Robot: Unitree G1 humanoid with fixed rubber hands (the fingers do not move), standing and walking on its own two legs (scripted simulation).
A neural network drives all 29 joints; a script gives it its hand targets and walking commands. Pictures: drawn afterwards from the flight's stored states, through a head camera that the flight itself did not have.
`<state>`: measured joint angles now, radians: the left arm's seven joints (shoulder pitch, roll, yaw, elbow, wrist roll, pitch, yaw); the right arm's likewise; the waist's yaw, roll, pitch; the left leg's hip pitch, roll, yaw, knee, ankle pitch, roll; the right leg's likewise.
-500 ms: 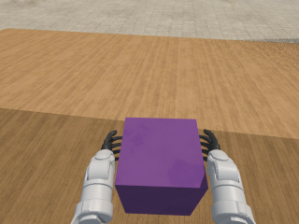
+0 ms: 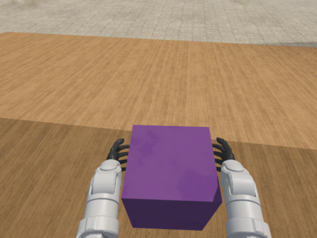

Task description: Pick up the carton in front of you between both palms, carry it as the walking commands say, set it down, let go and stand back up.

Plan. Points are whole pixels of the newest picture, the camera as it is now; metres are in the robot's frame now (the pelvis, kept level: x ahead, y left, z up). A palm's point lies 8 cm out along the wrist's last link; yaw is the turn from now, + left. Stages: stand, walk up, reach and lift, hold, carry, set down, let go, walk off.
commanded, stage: reach and lift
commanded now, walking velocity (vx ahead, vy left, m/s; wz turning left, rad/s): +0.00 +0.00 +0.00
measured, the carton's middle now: (168, 179) +0.29 +0.00 -0.04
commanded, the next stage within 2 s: hold in 0.24 s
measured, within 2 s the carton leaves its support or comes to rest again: neither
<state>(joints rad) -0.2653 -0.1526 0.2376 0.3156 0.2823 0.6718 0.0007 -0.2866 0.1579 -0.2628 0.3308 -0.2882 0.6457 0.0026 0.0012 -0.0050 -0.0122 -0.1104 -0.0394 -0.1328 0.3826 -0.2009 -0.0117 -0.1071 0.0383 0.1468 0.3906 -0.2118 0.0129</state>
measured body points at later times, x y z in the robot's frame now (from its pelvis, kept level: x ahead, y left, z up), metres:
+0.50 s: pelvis +0.00 +0.00 +0.00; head -0.05 +0.00 +0.45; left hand +0.29 +0.15 +0.04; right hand +0.30 -0.15 +0.05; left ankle +0.01 +0.13 -0.74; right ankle +0.01 -0.13 -0.74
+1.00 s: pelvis -0.01 +0.00 +0.00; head -0.05 +0.00 +0.45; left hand +0.30 +0.15 +0.04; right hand +0.30 -0.15 +0.05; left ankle +0.01 +0.13 -0.74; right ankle +0.01 -0.13 -0.74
